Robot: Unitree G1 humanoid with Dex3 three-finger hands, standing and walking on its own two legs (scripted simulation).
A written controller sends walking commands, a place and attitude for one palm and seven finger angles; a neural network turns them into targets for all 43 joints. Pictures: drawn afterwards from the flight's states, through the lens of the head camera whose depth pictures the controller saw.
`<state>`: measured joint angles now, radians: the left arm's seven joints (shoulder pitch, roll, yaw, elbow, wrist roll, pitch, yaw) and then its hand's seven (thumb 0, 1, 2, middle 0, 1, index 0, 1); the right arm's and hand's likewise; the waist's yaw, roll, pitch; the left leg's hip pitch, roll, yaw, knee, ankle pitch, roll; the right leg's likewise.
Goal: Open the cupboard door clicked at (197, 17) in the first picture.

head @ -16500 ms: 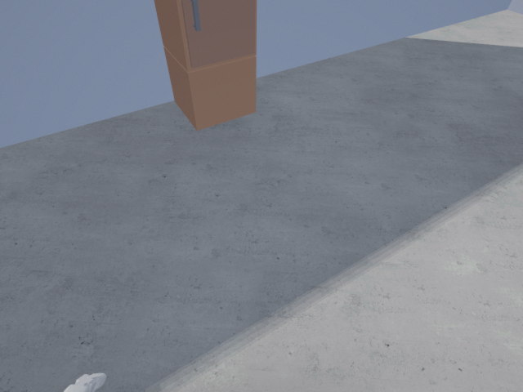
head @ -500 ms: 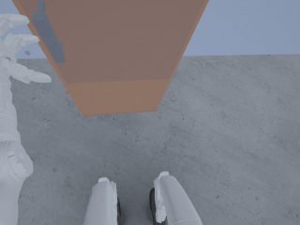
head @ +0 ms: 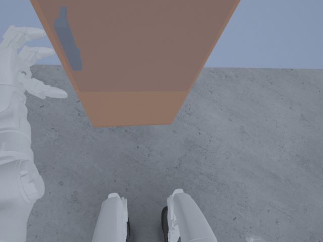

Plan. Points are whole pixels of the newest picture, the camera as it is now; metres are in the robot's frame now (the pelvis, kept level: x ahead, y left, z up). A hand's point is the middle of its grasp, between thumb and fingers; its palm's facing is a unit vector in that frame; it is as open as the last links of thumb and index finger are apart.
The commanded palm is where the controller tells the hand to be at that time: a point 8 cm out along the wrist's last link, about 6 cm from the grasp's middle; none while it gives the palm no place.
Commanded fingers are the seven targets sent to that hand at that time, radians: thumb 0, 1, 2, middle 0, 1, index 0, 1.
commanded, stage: move the hooked fingers beside the handle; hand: left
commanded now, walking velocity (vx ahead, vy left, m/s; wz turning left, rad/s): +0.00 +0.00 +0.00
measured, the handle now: (70, 41) +0.56 +0.19 +0.06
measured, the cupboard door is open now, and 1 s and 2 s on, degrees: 0 0 0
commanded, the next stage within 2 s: slide the fingers in behind the handle in 0.14 s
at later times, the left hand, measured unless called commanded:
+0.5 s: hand (51, 63) +0.51 +0.23 +0.04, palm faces +0.06 -1.00 -0.01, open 14.0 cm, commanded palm +0.49 +0.25 +0.05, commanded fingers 0.00 -0.50 0.30 -0.30 -1.20 -0.30 -1.20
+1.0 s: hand (70, 64) +0.51 +0.19 +0.04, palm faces +0.06 -1.00 -0.03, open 13.9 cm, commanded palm +0.49 +0.21 +0.05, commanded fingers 0.00 -0.50 0.30 -0.30 -1.20 -0.30 -1.20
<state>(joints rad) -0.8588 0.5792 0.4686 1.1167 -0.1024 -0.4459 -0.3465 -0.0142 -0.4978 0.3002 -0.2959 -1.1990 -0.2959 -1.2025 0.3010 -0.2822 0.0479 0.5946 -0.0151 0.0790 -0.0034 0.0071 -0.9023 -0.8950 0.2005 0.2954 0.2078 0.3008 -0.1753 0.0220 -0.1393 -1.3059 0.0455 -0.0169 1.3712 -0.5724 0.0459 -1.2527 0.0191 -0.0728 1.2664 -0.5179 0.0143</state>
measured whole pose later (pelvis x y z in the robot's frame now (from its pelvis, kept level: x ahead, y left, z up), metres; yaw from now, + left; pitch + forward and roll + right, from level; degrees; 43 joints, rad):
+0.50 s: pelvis +0.00 -0.01 +0.00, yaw +0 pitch +29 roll -5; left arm -0.88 0.57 0.45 1.13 -0.10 -0.42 -0.30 -0.01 -0.50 0.30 -0.30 -1.20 -0.29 -1.21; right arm 0.33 -0.27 0.05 0.61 -0.01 0.09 0.01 0.01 -0.90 -0.89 0.20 0.30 0.21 0.30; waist -0.17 0.03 -0.14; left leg -1.30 0.05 -0.02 1.36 -0.57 0.03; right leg -1.26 0.02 -0.07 1.27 -0.52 0.00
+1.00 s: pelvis +0.00 -0.02 +0.00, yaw +1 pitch +29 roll -4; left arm -0.89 0.49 0.39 1.14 -0.08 -0.47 -0.21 -0.01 -0.50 0.30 -0.29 -1.21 -0.31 -1.22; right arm 0.32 -0.26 0.04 0.61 -0.03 0.09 0.02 0.01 -0.90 -0.90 0.20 0.30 0.21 0.30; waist -0.17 0.04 -0.14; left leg -1.30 0.04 -0.02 1.36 -0.56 0.02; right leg -1.26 0.02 -0.07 1.28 -0.53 -0.01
